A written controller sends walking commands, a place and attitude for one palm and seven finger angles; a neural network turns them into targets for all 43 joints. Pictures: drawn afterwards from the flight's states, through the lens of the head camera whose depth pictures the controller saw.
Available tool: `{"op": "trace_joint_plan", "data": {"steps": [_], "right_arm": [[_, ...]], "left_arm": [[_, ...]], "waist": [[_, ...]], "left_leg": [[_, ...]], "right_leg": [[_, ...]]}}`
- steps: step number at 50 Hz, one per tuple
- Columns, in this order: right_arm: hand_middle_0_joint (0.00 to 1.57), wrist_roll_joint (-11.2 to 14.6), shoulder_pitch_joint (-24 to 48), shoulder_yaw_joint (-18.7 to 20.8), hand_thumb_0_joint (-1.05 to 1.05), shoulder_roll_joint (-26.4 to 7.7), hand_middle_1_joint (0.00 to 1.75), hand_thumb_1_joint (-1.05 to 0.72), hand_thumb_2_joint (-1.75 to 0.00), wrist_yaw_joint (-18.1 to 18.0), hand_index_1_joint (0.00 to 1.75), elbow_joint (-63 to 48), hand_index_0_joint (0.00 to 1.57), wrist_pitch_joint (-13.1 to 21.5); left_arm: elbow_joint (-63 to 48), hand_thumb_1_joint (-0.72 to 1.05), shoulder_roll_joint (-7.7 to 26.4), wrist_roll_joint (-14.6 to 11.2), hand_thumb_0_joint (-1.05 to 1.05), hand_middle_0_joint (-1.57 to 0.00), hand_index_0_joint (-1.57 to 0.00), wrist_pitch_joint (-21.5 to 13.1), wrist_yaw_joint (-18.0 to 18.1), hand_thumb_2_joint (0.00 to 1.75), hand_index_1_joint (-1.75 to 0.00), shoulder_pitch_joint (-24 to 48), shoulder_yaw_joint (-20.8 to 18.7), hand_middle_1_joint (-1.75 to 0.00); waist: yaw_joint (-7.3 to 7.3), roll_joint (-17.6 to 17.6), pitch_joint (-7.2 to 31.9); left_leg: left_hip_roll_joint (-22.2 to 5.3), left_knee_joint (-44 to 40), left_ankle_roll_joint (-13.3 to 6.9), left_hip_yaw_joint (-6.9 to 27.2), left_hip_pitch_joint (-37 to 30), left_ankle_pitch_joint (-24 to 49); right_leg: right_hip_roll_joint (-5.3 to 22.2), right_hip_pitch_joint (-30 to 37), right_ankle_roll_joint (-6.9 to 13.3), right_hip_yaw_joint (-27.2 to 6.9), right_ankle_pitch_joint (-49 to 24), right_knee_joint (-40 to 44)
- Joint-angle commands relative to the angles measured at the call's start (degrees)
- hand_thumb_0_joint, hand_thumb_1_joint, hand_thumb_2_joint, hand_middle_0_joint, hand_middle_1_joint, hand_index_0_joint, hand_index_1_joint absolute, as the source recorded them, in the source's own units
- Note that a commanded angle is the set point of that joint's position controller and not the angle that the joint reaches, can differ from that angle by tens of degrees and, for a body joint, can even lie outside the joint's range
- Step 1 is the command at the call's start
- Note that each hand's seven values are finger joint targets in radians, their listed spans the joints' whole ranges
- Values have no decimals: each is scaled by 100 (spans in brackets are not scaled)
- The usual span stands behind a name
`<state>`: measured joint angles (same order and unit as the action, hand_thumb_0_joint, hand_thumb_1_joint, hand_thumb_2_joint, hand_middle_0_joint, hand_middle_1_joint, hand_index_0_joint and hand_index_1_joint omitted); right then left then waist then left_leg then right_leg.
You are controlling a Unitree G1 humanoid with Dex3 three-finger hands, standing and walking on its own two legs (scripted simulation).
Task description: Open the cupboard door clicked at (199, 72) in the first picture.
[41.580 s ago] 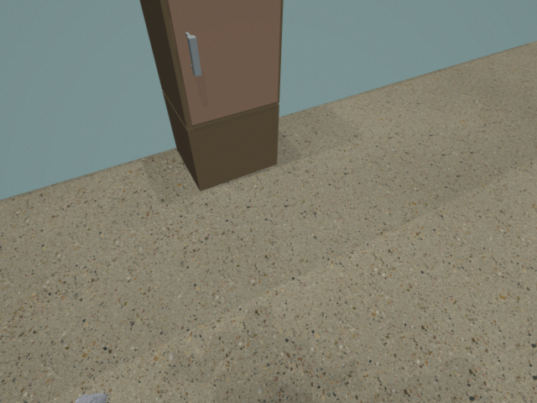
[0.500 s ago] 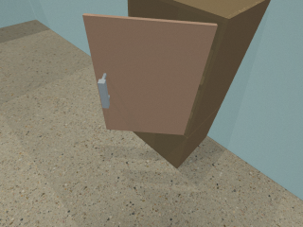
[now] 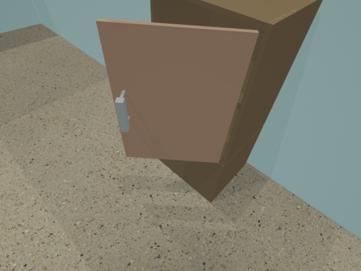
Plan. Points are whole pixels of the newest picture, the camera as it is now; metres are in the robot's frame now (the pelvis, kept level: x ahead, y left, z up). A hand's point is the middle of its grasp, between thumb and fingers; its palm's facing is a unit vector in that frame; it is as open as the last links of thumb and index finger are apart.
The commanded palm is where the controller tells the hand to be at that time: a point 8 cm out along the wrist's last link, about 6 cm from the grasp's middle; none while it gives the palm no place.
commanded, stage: look again from close up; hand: left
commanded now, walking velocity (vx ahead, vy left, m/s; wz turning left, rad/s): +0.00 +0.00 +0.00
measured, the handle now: (124, 111) +0.61 +0.23 -0.04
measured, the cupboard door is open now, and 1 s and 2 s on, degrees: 40 40 40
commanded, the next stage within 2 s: shuffle to correct the standing spot in 0.06 s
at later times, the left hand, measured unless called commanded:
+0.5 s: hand out of the picture +0.00 +0.19 -0.19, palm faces +0.02 -0.99 -0.16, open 7.4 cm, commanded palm none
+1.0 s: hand out of the picture +0.08 +0.18 -0.17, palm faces -0.01 -0.98 -0.21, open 7.3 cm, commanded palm none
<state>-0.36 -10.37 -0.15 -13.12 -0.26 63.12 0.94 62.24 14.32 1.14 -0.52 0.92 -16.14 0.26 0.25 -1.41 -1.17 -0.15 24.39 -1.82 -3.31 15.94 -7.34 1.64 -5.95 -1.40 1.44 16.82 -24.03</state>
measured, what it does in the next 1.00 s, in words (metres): stands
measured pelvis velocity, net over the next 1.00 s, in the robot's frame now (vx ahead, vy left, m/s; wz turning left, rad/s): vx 0.03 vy -0.01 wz -0.02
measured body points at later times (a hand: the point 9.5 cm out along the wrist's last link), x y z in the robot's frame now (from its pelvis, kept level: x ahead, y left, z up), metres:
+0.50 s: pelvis +0.05 +0.01 -0.01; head +0.05 +0.03 +0.44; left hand +0.00 +0.24 -0.18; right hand +0.05 -0.22 -0.16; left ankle +0.06 +0.10 -0.74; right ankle -0.04 -0.13 -0.74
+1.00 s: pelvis +0.03 -0.01 +0.00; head +0.03 +0.00 +0.45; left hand +0.08 +0.23 -0.15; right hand +0.06 -0.24 -0.15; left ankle +0.06 +0.10 -0.74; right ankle +0.01 -0.11 -0.74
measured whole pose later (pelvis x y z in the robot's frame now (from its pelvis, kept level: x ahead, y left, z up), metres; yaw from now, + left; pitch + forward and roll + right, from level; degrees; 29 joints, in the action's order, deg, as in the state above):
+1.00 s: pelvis +0.03 -0.01 +0.00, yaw -1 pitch -2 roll +0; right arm -0.4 -12.1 0.4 -9.8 -1.3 64.1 0.9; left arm 60.8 10.8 1.0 -0.3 1.4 -13.4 -0.3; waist -0.3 -0.8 -1.0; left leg -0.6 23.4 -1.0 -4.6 11.8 -10.1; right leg 0.5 -7.6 0.8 3.4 15.0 -24.1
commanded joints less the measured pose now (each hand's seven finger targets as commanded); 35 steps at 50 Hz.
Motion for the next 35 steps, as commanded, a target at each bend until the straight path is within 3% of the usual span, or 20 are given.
{"op": "trace_joint_plan", "data": {"steps": [1,8,10,13,16,20,22,23,24,25,26,27,28,29,30,31,33,35], "right_arm": [[20,-10,8,171,0,-946,30,-90,-90,-52,30,-267,20,94],[20,-15,-8,157,0,-958,30,-90,-90,-61,30,-212,20,111],[20,-31,-198,74,0,-629,30,-90,-90,-46,30,-121,20,69],[20,-59,-319,75,0,-514,30,-90,-90,-10,30,-129,20,-14],[20,-78,-373,86,0,-416,30,-90,-90,8,30,-238,20,-31],[20,-83,-598,97,0,-307,30,-90,-90,4,30,-322,20,56],[20,-70,-896,107,0,-354,30,-90,-90,-26,30,-261,20,103],[20,-80,-1224,126,0,-505,30,-90,-90,-70,30,-151,20,131],[20,-74,-1498,152,0,-609,30,-90,-90,-142,30,-59,20,141],[20,-50,-1530,131,0,-495,30,-90,-90,-208,30,-29,20,149],[20,-19,-1383,96,0,-350,30,-90,-90,-255,30,-45,20,165],[20,-18,-1164,101,0,-382,30,-90,-90,-277,30,-79,20,175],[20,9,-911,138,0,-551,30,-90,-90,-296,30,-143,20,186],[20,40,-684,171,0,-636,30,-90,-90,-304,30,-201,20,203],[20,64,-608,188,0,-528,30,-90,-90,-288,30,-242,20,209],[20,78,-627,181,0,-357,30,-90,-90,-269,30,-234,20,198],[20,34,-649,178,0,-120,30,-90,-90,-250,30,-168,20,120],[20,19,-747,175,0,-38,30,-90,-90,-243,30,-123,20,88]], "left_arm": [[-201,90,804,0,0,-20,-20,-98,44,90,-30,-223,-140,-30],[-189,90,803,-11,0,-20,-20,-97,44,90,-30,-177,-133,-30],[-82,90,490,-15,0,-20,-20,-59,51,90,-30,-350,-72,-30],[-40,90,458,21,0,-20,-20,6,35,90,-30,-555,-101,-30],[-71,90,543,26,0,-20,-20,23,16,90,-30,-668,-176,-30],[-97,90,530,19,0,-20,-20,-11,33,90,-30,-802,-262,-30],[-129,90,357,33,0,-20,-20,0,36,90,-30,-778,-251,-30],[-147,90,173,34,0,-20,-20,0,54,90,-30,-768,-204,-30],[-171,90,-38,22,0,-20,-20,-11,84,90,-30,-789,-152,-30],[-178,90,-110,-9,0,-20,-20,-19,126,90,-30,-707,-103,-30],[-181,90,-156,-41,0,-20,-20,-15,153,90,-30,-584,-87,-30],[-133,90,-147,-54,0,-20,-20,-12,170,90,-30,-641,-108,-30],[-89,90,-1,-53,0,-20,-20,-21,169,90,-30,-765,-152,-30],[-47,90,139,-44,0,-20,-20,-55,163,90,-30,-882,-186,-30],[-56,90,210,-42,0,-20,-20,-77,165,90,-30,-879,-195,-30],[-110,90,223,-51,0,-20,-20,-81,159,90,-30,-742,-174,-30],[-127,90,7,-37,0,-20,-20,-31,170,90,-30,-698,-149,-30],[-170,90,-47,-24,0,-20,-20,0,187,90,-30,-708,-143,-30]], "waist": [[30,137,-102],[18,123,66],[13,152,132],[74,-31,-336],[96,-261,-682],[49,-455,-658],[-72,154,-631],[-157,708,-408],[-166,1238,-145],[-137,1262,-85],[-52,832,-240],[49,567,-155],[147,526,19],[222,432,196],[161,292,301],[91,182,169],[58,-136,44],[40,-166,155]], "left_leg": [[-646,-589,-60,835,-491,-134],[-659,-553,-54,792,-693,216],[-592,-478,2,688,-675,-125],[-417,-324,16,573,-188,-1269],[-222,116,40,343,221,-1425],[-140,649,25,72,321,-880],[-370,245,-114,371,-254,-268],[-792,-88,-334,981,-817,563],[-1271,-408,-660,1594,-1304,1633],[-1521,-474,-928,1767,-1475,2826],[-1618,-333,-1061,1597,-1180,3882],[-1518,-193,-1019,1351,-1114,4315],[-1348,-81,-882,1083,-1109,4194],[-1154,41,-668,898,-1038,3703],[-934,62,-426,714,-910,2970],[-793,-119,-255,653,-692,2296],[-707,-82,-147,546,-698,1937],[-685,-66,-116,475,-769,1838]], "right_leg": [[469,-646,298,-421,-197,609],[498,-569,281,-418,-386,606],[507,-515,265,-400,-96,595],[547,-712,367,-489,956,611],[728,-811,546,-749,1445,754],[915,-605,709,-817,640,441],[558,-931,529,-285,139,-277],[234,-1216,358,150,77,-996],[0,-1510,208,365,603,-1593],[64,-1736,183,160,1380,-1956],[229,-1547,171,-38,1521,-1833],[302,-1249,165,-101,1227,-1388],[315,-892,159,-68,602,-822],[319,-529,169,-94,-354,-202],[415,-292,220,-248,-1303,20],[538,-222,286,-337,-1872,-10],[568,-346,260,-266,-2203,-121],[585,-373,266,-278,-2246,-115]]}}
